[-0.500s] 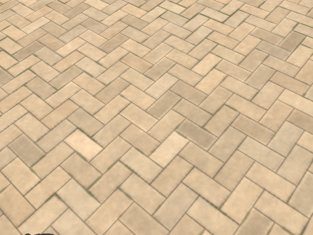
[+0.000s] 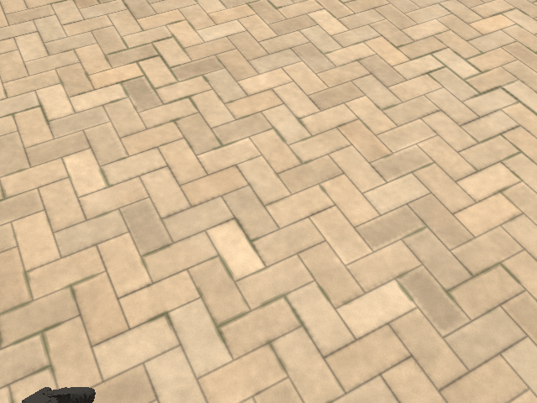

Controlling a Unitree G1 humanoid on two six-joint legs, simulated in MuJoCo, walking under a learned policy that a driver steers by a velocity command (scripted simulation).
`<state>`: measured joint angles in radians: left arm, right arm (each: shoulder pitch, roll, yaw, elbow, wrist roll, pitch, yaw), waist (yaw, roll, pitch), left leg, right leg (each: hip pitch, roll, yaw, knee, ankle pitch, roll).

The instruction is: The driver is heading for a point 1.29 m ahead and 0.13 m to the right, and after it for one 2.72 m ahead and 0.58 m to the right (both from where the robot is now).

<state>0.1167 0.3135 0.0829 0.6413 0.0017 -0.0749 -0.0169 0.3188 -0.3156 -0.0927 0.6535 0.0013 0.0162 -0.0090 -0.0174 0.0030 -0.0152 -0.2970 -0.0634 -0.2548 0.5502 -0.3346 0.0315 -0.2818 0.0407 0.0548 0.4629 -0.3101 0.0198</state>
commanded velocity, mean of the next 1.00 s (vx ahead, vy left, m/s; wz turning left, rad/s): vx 0.92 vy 0.00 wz -0.29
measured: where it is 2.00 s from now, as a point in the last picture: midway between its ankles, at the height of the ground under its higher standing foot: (327, 141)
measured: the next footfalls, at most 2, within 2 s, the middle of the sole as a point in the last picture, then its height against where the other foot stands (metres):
left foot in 0.40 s outside the picture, level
right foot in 0.86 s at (258, 297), level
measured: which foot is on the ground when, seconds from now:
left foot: down 0.00-0.00, up 0.02-0.38, down 0.40-0.86, up 0.88-1.00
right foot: down 0.00-0.40, up 0.42-0.84, down 0.86-1.00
